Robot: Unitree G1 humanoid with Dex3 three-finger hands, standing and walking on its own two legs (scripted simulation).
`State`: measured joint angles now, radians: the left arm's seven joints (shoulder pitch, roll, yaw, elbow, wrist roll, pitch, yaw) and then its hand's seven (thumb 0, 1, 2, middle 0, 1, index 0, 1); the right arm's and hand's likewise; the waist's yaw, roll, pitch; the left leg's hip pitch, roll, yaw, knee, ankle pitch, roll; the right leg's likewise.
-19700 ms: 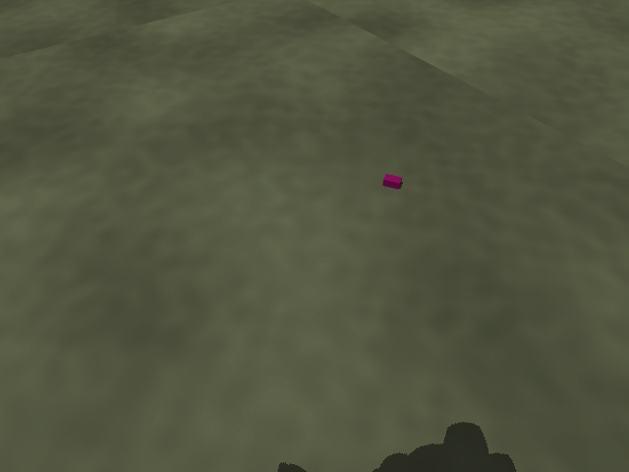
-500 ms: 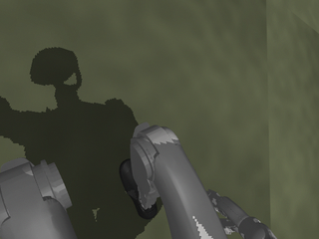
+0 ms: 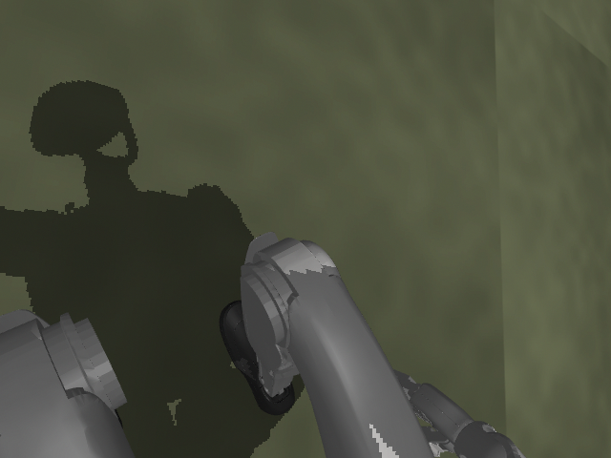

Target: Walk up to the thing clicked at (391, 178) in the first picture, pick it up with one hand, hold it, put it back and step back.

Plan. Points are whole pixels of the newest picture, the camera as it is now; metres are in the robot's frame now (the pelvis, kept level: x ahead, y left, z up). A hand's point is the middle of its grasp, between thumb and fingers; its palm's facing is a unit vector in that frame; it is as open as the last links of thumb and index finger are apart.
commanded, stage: rest palm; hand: left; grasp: from above
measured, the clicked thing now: out of the picture +0.44 +0.38 -0.29
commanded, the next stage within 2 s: close in 0.22 s
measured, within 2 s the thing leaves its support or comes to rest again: neither
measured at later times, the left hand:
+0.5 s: hand out of the picture +0.43 +0.37 -0.26, palm faces -0.43 -0.18 -0.89, open 12.4 cm
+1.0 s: hand out of the picture +0.43 +0.37 -0.26, palm faces -0.42 -0.18 -0.89, open 9.9 cm
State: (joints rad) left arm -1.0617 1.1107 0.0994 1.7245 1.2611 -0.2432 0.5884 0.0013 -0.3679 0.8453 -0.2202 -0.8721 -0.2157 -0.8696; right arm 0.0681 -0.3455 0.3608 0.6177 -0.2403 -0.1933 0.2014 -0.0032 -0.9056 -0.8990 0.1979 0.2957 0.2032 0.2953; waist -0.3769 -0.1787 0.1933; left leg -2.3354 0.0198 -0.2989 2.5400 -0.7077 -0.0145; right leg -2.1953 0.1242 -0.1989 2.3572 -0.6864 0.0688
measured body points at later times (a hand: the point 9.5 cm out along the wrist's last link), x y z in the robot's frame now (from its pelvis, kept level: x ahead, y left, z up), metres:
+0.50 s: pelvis +0.00 +0.00 +0.00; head +0.28 +0.15 +0.32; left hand +0.44 +0.37 -0.21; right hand +0.08 -0.25 -0.05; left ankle +0.06 +0.13 -0.28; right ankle +0.11 -0.12 -0.28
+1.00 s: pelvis +0.00 +0.00 +0.00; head +0.28 +0.15 +0.32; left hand +0.45 +0.37 -0.21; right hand +0.08 -0.25 -0.05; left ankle +0.06 +0.13 -0.28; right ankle +0.11 -0.12 -0.28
